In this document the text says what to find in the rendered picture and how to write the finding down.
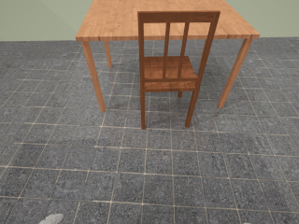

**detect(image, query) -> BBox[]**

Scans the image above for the table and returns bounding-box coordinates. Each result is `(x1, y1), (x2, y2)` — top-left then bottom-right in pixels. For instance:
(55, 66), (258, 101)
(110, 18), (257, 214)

(76, 0), (260, 112)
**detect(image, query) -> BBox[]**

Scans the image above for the left robot hand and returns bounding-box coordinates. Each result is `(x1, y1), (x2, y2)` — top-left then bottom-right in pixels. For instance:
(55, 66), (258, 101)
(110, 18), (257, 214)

(39, 214), (64, 224)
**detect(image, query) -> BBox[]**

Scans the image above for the chair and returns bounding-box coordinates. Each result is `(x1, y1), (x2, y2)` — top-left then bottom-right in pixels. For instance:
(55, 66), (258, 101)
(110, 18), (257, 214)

(137, 10), (221, 130)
